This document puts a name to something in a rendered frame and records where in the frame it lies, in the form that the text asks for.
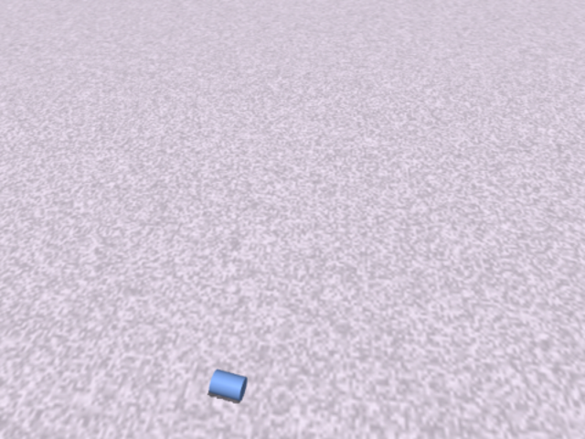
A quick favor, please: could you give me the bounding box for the can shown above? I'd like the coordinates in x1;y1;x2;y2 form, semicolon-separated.
209;369;248;401

